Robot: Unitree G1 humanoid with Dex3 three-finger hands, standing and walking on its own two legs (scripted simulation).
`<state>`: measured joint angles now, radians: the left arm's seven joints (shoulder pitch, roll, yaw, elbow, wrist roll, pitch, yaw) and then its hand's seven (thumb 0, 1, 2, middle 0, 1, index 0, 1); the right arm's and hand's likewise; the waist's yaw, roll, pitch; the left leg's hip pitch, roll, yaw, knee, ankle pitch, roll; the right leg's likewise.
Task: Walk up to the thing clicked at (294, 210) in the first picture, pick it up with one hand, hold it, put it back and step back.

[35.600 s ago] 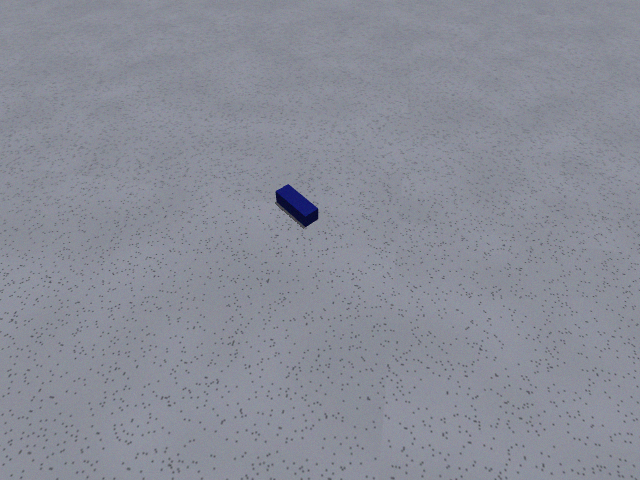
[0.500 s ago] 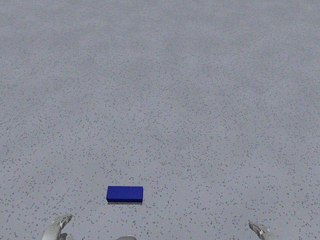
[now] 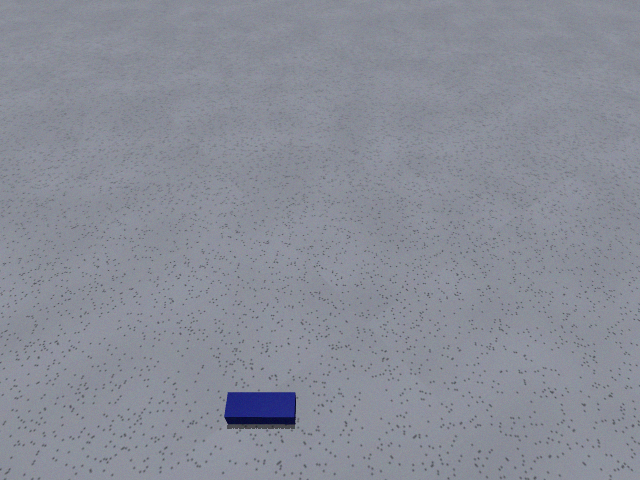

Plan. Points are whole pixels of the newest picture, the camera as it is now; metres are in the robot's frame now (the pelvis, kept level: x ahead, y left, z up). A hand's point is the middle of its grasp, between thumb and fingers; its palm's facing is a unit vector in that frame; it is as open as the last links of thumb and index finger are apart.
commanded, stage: stand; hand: left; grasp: from above
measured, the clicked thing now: (261, 408) +0.46 +0.18 -0.74
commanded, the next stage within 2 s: step back in 1.78 s
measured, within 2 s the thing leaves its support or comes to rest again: neither
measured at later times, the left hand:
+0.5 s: hand out of the picture +0.05 +0.22 -0.16, palm faces +0.01 -0.95 -0.32, open 7.4 cm
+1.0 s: hand out of the picture +0.08 +0.22 -0.16, palm faces -0.01 -0.94 -0.33, open 7.4 cm
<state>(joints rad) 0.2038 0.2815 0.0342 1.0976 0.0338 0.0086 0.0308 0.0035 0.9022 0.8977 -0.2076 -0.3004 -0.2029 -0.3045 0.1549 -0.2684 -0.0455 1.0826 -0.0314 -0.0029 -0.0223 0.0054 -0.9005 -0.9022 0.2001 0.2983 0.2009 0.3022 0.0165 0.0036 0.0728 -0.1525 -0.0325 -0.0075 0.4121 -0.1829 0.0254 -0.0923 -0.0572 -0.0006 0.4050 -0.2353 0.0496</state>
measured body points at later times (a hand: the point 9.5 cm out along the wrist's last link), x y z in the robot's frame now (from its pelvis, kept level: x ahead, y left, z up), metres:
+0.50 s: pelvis +0.00 -0.02 +0.00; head +0.00 -0.02 +0.45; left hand +0.05 +0.27 -0.14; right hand +0.06 -0.31 -0.14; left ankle +0.03 +0.10 -0.74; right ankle -0.01 -0.15 -0.74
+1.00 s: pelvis +0.01 -0.02 +0.01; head +0.02 -0.03 +0.45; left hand +0.08 +0.27 -0.13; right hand +0.07 -0.32 -0.14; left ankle +0.03 +0.10 -0.74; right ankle -0.01 -0.15 -0.74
